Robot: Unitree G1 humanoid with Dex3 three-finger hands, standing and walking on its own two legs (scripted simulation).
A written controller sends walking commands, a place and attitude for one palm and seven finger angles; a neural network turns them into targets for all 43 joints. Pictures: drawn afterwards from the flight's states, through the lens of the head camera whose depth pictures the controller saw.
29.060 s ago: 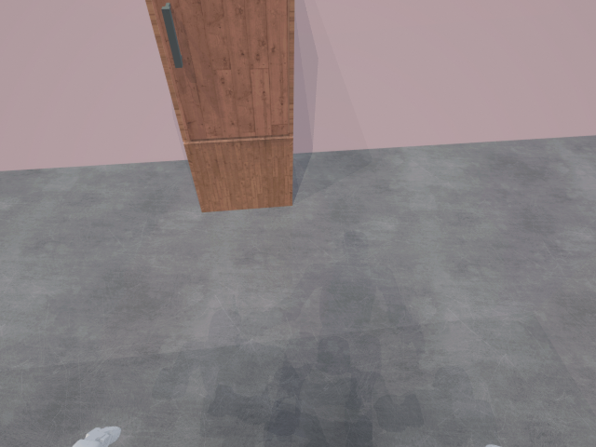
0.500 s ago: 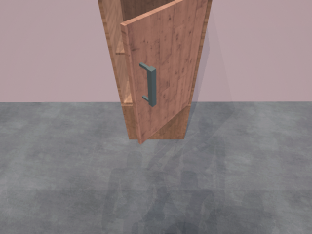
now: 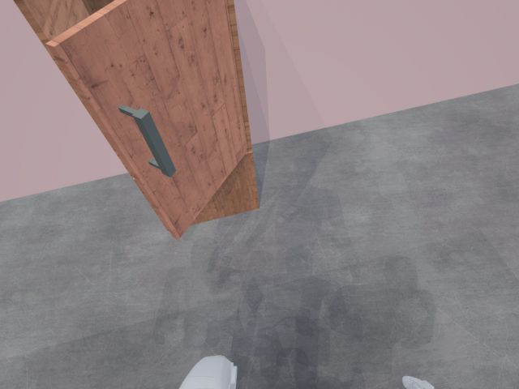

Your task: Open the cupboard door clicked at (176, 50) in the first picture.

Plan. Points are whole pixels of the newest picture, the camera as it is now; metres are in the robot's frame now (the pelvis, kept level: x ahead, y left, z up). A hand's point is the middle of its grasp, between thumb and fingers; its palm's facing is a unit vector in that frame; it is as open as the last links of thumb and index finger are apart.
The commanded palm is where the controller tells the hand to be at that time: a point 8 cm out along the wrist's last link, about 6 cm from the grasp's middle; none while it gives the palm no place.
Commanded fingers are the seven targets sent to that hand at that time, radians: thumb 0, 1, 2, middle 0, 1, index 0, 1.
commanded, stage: walk to a spot facing it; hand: left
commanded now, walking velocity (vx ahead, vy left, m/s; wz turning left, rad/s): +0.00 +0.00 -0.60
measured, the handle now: (148, 142) +0.51 +0.26 +0.03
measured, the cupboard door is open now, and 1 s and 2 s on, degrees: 46 46 46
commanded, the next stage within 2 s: none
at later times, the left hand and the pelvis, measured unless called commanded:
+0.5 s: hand (130, 379) +0.13 +0.27 -0.18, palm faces -0.20 -0.95 -0.23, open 7.4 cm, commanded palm none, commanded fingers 0.00 0.90 0.90 -0.20 -0.30 -0.20 -0.30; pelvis +0.04 +0.07 +0.00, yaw -17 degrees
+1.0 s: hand (220, 310) +0.26 +0.11 -0.15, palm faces -0.60 -0.75 -0.27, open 7.4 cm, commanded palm none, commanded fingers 0.00 0.90 0.90 -0.20 -0.30 -0.20 -0.30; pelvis +0.04 +0.03 -0.01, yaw -37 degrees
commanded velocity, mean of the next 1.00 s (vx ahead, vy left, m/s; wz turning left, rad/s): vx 0.02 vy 0.00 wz -0.60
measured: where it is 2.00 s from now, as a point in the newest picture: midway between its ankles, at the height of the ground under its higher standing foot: (326, 355)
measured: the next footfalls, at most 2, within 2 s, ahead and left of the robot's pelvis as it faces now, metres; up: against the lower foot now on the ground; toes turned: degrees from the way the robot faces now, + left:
left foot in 0.40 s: +0.10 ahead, +0.15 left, +0.00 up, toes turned -15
right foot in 0.86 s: +0.02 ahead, -0.07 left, +0.00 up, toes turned -37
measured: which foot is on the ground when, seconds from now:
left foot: up 0.00-0.38, down 0.40-0.86, up 0.88-1.00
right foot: down 0.00-0.40, up 0.42-0.84, down 0.86-1.00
